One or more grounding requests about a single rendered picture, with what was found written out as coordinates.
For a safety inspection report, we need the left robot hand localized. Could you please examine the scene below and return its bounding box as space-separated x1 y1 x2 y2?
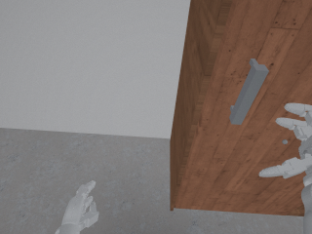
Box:
61 180 99 231

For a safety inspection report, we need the handle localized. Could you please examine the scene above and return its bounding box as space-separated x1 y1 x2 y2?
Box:
229 58 269 125

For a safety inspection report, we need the right robot hand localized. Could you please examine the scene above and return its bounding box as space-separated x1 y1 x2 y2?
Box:
258 102 312 179

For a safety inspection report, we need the robot right forearm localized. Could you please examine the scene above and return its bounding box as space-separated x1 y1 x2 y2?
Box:
301 172 312 234

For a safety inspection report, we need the wardrobe door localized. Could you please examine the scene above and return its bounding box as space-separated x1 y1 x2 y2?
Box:
296 204 305 210
175 0 312 215

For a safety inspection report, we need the robot left forearm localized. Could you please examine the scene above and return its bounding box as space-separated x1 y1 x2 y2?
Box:
55 223 80 234

